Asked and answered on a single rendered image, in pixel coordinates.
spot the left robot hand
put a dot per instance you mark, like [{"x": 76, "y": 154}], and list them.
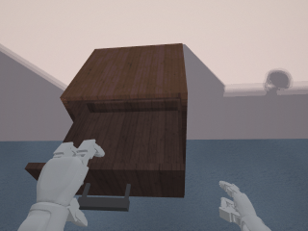
[{"x": 61, "y": 177}]

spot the right robot hand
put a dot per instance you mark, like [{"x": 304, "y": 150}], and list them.
[{"x": 234, "y": 211}]

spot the right robot forearm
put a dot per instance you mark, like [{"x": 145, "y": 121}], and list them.
[{"x": 253, "y": 223}]

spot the left robot forearm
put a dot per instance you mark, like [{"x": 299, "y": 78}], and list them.
[{"x": 45, "y": 216}]

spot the drawer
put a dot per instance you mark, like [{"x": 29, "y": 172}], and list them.
[{"x": 142, "y": 142}]

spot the cabinet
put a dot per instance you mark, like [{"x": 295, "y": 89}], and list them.
[{"x": 146, "y": 72}]

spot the handle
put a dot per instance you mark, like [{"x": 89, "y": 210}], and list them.
[{"x": 91, "y": 203}]

